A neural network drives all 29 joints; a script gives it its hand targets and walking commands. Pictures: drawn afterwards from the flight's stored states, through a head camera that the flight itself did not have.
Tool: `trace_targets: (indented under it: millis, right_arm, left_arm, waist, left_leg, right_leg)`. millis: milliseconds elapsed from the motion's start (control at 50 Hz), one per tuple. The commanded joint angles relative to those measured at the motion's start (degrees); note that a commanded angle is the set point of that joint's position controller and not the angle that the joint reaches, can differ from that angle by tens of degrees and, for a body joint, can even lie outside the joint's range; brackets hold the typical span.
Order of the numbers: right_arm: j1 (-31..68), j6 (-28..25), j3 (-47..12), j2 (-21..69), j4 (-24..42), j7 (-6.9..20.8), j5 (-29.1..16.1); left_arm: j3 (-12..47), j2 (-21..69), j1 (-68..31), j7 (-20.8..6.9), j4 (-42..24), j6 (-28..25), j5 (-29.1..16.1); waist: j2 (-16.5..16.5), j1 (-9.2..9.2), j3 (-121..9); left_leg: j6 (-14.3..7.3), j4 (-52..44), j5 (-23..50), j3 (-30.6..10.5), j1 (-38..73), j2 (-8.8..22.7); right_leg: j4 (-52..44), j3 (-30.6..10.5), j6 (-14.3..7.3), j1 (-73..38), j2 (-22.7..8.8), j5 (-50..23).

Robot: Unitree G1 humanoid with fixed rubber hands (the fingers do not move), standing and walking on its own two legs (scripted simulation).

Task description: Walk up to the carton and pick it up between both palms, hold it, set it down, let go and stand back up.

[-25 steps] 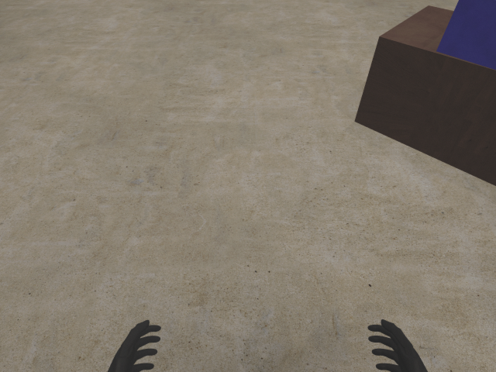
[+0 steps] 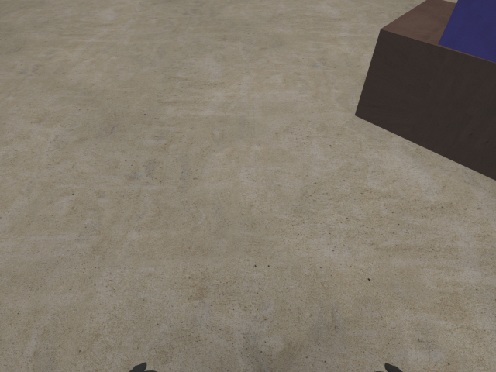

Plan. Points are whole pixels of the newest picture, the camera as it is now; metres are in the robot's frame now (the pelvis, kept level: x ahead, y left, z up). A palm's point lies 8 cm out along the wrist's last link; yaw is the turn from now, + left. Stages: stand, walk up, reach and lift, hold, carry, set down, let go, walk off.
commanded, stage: stand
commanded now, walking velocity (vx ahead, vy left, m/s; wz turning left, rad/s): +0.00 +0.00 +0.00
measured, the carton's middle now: (490, 19) +1.51 -1.05 -0.08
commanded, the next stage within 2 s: walk up in 1.88 s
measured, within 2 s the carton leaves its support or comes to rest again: neither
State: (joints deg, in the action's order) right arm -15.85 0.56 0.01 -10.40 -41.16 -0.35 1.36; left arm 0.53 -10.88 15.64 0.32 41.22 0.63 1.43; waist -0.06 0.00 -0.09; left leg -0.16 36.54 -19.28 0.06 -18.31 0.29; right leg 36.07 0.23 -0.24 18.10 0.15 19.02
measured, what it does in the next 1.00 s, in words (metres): stands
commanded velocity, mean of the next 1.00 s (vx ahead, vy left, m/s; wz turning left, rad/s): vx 0.00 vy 0.00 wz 0.00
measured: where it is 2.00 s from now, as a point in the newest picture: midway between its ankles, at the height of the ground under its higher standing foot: outside the picture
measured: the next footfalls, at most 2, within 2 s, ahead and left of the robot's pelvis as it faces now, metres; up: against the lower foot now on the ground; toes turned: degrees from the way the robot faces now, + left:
none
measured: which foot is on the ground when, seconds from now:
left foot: down 0.00-1.00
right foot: down 0.00-1.00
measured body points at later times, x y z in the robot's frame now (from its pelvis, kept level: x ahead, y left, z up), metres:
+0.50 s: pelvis +0.00 +0.00 +0.01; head +0.01 +0.00 +0.46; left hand +0.07 +0.23 -0.13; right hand +0.07 -0.23 -0.13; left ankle +0.00 +0.12 -0.73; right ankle +0.00 -0.12 -0.73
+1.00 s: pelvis +0.00 +0.00 +0.01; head +0.01 +0.00 +0.46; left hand +0.00 +0.22 -0.14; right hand +0.00 -0.22 -0.14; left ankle +0.00 +0.12 -0.73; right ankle +0.00 -0.12 -0.73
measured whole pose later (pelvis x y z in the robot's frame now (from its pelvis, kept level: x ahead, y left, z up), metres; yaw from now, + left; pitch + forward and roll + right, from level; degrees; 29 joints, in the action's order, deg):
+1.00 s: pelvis +0.00 +0.00 +0.01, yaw +0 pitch -1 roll +0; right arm -17.3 -0.2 1.3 -7.8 -61.8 -2.0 0.7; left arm -0.6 -8.4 17.2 2.0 61.4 -0.2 0.7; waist -0.1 0.0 2.0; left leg 0.0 26.5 -14.5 0.2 -10.8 0.3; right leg 26.2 0.1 -0.3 10.7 0.2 14.2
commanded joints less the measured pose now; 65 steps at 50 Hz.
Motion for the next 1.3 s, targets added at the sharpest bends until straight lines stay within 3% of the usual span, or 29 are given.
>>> trace_targets:
  millis: [0, 380, 960, 1280]
  right_arm:
    - [0.3, -1.2, 1.6, -5.2, 4.3, -0.4, 0.0]
    - [-1.4, -1.5, 2.4, -5.1, -2.2, -0.9, -0.3]
    - [-4.8, -1.3, 2.0, -2.0, -19.7, -1.9, -0.6]
    - [-6.1, -1.1, 1.1, -0.1, -24.1, -2.1, -0.6]
  left_arm:
    - [-1.7, -4.9, -0.4, 0.4, -4.2, -1.3, 0.0]
    - [-2.4, -5.0, 1.4, 1.0, 2.2, -1.6, -0.3]
    - [-2.0, -2.1, 4.6, 1.9, 19.2, -1.4, -0.7]
    - [-1.4, 0.0, 6.0, 2.2, 23.5, -1.2, -0.7]
  waist:
    - [-0.3, 0.00, -2.0]
    - [-0.2, 0.02, -0.8]
    - [-0.2, 0.01, 3.7]
    - [-0.2, 0.02, 5.1]
  left_leg:
    - [-2.1, -6.6, 8.5, -3.5, 0.7, 2.4]
    - [-2.4, -9.3, 9.9, -3.9, 2.4, 2.9]
    - [-1.8, -14.9, 11.1, -3.9, 6.3, 3.8]
    - [-1.5, -16.0, 8.9, -3.8, 5.8, 3.8]
  right_leg:
    - [-5.8, -3.4, -2.1, -0.7, -2.6, -8.3]
    - [-8.7, -4.0, -2.5, -2.4, -3.2, -9.7]
    - [-14.3, -4.3, -2.1, -6.4, -4.1, -11.0]
    - [-15.5, -4.3, -1.7, -5.9, -4.1, -8.9]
